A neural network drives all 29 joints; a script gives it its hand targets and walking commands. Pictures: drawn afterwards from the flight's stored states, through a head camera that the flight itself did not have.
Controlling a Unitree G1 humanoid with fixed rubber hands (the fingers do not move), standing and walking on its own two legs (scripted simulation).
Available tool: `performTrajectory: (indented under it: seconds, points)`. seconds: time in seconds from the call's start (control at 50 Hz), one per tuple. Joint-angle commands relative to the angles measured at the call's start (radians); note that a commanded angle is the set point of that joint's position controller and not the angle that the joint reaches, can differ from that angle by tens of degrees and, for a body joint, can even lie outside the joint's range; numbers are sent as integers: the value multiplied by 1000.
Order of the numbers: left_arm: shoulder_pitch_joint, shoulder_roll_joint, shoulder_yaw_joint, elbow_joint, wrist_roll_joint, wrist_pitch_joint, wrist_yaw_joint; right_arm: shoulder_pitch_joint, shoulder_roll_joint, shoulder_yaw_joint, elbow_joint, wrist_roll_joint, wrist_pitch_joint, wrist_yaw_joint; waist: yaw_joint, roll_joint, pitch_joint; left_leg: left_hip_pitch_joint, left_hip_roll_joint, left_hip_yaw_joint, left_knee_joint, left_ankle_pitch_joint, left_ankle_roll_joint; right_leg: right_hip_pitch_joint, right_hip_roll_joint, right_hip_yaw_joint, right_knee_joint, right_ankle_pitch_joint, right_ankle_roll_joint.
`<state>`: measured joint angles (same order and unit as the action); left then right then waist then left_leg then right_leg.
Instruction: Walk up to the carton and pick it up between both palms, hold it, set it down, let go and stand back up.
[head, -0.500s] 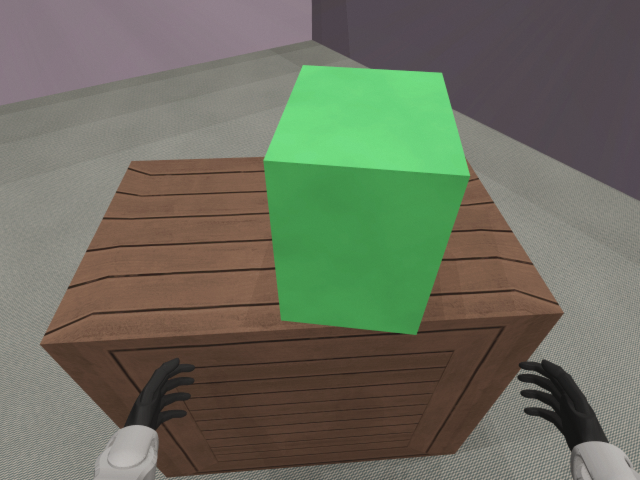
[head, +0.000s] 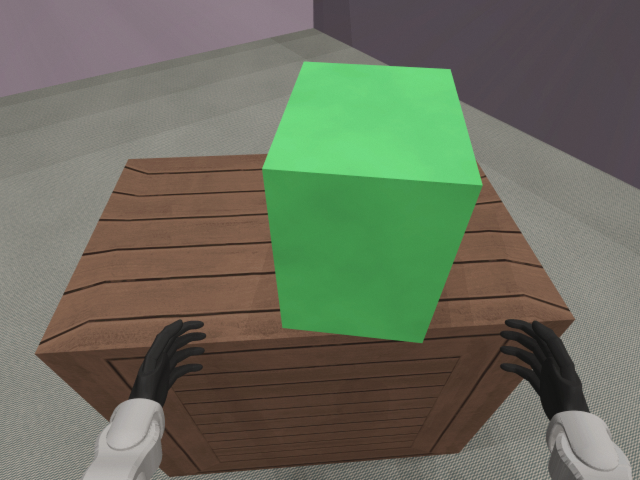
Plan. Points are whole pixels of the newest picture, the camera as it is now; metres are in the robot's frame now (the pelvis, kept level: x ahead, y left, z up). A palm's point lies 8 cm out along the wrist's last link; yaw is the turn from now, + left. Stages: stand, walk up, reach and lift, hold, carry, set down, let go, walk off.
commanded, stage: reach and lift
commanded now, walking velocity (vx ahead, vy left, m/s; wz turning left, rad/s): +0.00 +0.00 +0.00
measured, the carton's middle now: (363, 203) +0.47 -0.03 +0.10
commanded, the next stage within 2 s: none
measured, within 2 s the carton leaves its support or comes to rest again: neither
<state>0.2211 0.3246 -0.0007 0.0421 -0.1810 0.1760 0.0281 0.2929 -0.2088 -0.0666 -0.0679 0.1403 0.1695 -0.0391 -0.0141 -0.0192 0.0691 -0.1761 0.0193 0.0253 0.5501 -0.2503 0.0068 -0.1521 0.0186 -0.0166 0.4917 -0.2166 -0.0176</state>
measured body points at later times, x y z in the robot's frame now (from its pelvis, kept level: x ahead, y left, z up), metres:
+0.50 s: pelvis +0.06 +0.00 +0.01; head +0.08 +0.01 +0.46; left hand +0.31 +0.20 +0.10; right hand +0.29 -0.22 +0.09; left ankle +0.04 +0.11 -0.73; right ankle +0.04 -0.12 -0.73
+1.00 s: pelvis +0.02 +0.00 +0.01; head +0.01 +0.01 +0.46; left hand +0.35 +0.20 +0.13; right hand +0.33 -0.23 +0.13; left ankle +0.04 +0.11 -0.73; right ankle +0.04 -0.12 -0.73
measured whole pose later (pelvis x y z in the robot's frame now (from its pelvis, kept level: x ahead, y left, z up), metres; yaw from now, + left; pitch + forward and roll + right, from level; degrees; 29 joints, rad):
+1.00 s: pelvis +0.02 +0.00 +0.01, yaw +0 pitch -4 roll -1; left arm -0.24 0.32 0.00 -0.07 -0.22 0.67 0.04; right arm -0.15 -0.24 -0.14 -0.07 0.25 0.51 -0.11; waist -0.01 0.01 0.03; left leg -0.17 0.02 0.03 0.44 -0.22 0.01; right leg -0.13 0.02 -0.02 0.35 -0.17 0.00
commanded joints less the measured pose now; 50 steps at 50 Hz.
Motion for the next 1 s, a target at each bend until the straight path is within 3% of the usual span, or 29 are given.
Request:
performTrajectory:
  seconds: [0.0,0.02,0.04,0.06,0.08,0.12,0.14,0.16,0.18,0.2,0.26,0.28,0.3,0.34,0.4,0.48,0.52,0.62,0.64,0.7,0.72,0.76,0.8,0.88,0.9,0.92,0.94,0.96,0.98]
  points:
    - [-237,126,-37,-421,-179,-86,14,-63,-84,-76,-338,85,-38,-21,-5,39,-138,291,-2,-76,-230,-211,-17,-257,-71,57,-225,-175,-52]
    - [-226,83,-77,-350,-162,-61,13,-74,-66,-49,-273,126,-25,-29,-14,91,-83,271,20,-97,-235,-211,-25,-279,-69,46,-218,-140,-70]
    - [-274,111,-57,-367,-155,-59,25,-103,-42,-42,-230,89,-9,-24,-2,124,-78,183,15,-78,-267,-228,-30,-183,-42,47,-204,-135,-50]
    - [-145,40,-85,-374,-146,-26,26,-44,-89,-75,-214,109,-3,-14,-18,126,-79,184,51,-110,-298,-228,-35,-126,-16,36,-190,-105,-42]
    - [-144,64,-68,-371,-117,-3,17,-76,-102,-53,-224,107,12,-17,7,119,-65,126,40,-81,-320,-189,-31,-52,-13,55,-192,-63,-35]
    - [-79,24,-52,-416,-110,26,13,-33,-111,-58,-283,98,15,-31,-11,103,-84,88,43,-83,-305,-134,-44,20,2,55,-186,22,-25]
    - [-183,94,-43,-414,-113,39,12,-142,-118,-77,-322,78,27,-30,-6,117,-93,60,21,-39,-304,-64,-36,23,-9,70,-190,-16,-22]
    - [-145,100,-66,-483,-131,48,13,-97,-149,-93,-377,103,15,-28,-36,121,-149,123,24,-54,-276,15,-43,17,0,60,-189,44,-18]
    - [-25,63,-49,-477,-124,70,5,-28,-126,-60,-402,107,17,-37,-11,110,-129,122,20,-39,-270,73,-48,45,14,56,-198,94,-17]
    - [-230,112,-44,-575,-126,78,13,-169,-181,-95,-485,95,24,-43,-24,124,-213,147,23,-52,-273,70,-47,47,16,59,-184,105,-17]
    - [-86,88,-11,-641,-140,110,18,-73,-171,-91,-520,106,15,-45,-10,102,-284,213,11,-22,-213,347,-58,64,30,46,-179,272,-13]
    - [-72,105,0,-661,-117,123,15,-19,-175,-80,-491,138,13,-48,-5,141,-282,275,17,-20,-189,478,-67,57,39,50,-182,350,-13]
    - [-136,99,-3,-699,-127,142,4,-72,-183,-72,-510,146,23,-60,-25,134,-316,291,4,-22,-169,511,-69,70,41,52,-185,373,-6]
    - [2,86,28,-707,-104,191,-13,64,-176,-65,-476,162,43,-70,-30,120,-280,322,-1,-22,-168,603,-79,86,46,42,-196,499,12]
    - [3,86,68,-695,-72,262,-32,20,-181,-55,-474,177,53,-85,-11,130,-274,361,-4,-15,-148,740,-100,90,39,64,-212,584,10]
    - [-179,156,128,-731,-89,315,-24,-146,-233,-93,-510,183,85,-89,-9,110,-279,317,-16,-15,-176,678,-94,85,40,71,-210,542,27]
    - [-100,100,129,-742,-93,342,-23,-94,-226,-84,-541,175,97,-100,-31,53,-279,313,-20,-9,-195,635,-81,135,41,63,-224,560,26]
    - [-422,177,122,-793,-161,316,19,-370,-273,-195,-599,172,120,-81,-32,93,-350,277,-3,-8,-210,458,-74,18,39,45,-217,323,-5]
    - [-344,178,163,-719,-146,320,19,-292,-207,-169,-546,181,128,-78,-16,62,-299,253,1,-8,-217,424,-56,22,33,66,-217,316,0]
    - [-502,168,141,-699,-157,346,36,-422,-248,-161,-463,197,168,-70,-14,67,-284,251,9,-7,-238,341,-54,-5,29,63,-216,239,-2]
    - [-579,186,153,-641,-171,360,35,-513,-230,-155,-482,179,179,-68,11,40,-282,210,8,4,-250,267,-36,-18,27,62,-210,180,-3]
    - [-605,180,153,-523,-182,386,35,-547,-228,-165,-417,183,224,-72,-13,-13,-229,111,-2,11,-296,120,-4,8,7,83,-204,111,0]
    - [-720,153,145,-374,-168,420,28,-661,-212,-127,-281,188,272,-71,3,25,-128,33,15,11,-338,1,5,-11,0,78,-216,-22,-10]
    - [-902,172,147,-151,-162,488,25,-869,-258,-177,-113,177,317,-81,-31,31,-163,-17,18,1,-344,-60,10,0,-7,67,-196,-33,-5]
    - [-867,139,139,-151,-146,490,17,-797,-237,-152,-57,189,318,-86,-64,34,-184,-12,19,-9,-342,-58,2,55,-1,65,-207,0,-12]
    - [-890,156,155,-223,-142,492,24,-874,-267,-173,-151,171,304,-81,-35,25,-270,34,21,-7,-334,23,-6,57,-5,76,-195,58,-5]
    - [-910,152,150,-224,-132,492,26,-833,-269,-178,-76,173,301,-85,-61,17,-279,59,18,-8,-324,44,-11,41,-4,67,-193,80,1]
    - [-1032,169,122,-326,-167,470,36,-938,-303,-225,-145,147,286,-90,-92,16,-357,86,33,-19,-325,44,-19,40,-3,51,-184,103,4]
    - [-1031,171,125,-360,-162,461,42,-941,-310,-209,-167,164,276,-94,-89,14,-409,127,29,-23,-307,99,-32,66,13,41,-175,178,6]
